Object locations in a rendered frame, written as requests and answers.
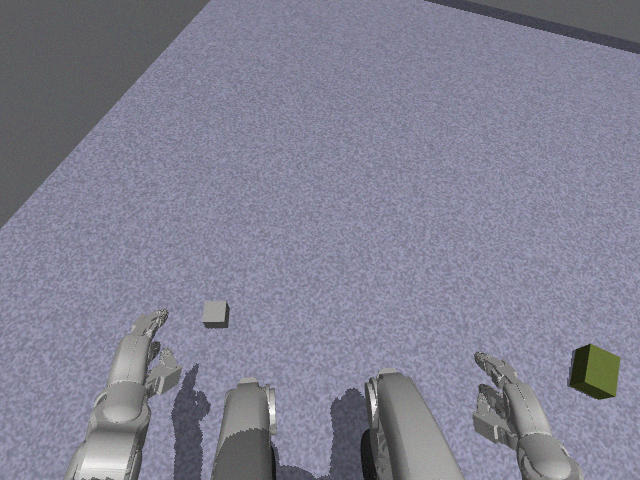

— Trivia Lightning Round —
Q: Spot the left robot hand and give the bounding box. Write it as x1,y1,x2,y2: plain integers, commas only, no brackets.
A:
106,309,182,399

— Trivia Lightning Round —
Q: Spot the right robot hand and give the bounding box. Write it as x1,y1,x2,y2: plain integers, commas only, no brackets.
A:
472,352,553,451

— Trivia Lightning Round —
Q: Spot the right robot arm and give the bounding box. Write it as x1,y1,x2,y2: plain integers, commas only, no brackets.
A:
516,434,584,480

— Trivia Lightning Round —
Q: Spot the right robot foot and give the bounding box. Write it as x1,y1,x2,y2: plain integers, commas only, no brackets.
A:
361,428,377,480

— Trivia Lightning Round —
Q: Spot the left robot arm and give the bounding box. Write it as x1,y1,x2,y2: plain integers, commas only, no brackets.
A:
63,381,151,480

